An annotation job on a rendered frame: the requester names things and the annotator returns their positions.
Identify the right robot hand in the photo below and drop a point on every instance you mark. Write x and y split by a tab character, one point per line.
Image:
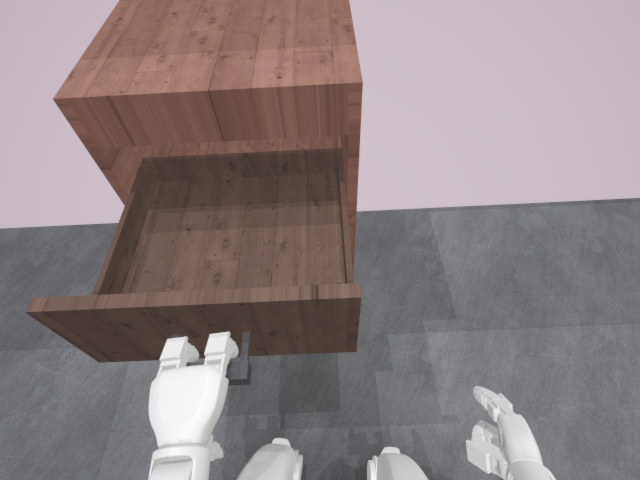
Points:
493	449

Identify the right robot forearm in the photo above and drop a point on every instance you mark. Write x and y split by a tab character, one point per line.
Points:
528	470

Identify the cabinet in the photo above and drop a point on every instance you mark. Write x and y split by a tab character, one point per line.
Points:
166	78

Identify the drawer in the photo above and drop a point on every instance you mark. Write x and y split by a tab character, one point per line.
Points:
215	243

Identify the left robot forearm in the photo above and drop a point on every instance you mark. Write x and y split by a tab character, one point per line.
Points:
180	461

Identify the left robot hand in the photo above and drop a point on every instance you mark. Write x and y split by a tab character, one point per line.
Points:
185	402

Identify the handle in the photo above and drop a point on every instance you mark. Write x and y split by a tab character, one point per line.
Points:
237	372

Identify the robot left thigh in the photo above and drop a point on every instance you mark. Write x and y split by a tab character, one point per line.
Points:
273	462

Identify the left robot shin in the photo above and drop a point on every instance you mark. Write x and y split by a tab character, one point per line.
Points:
280	441

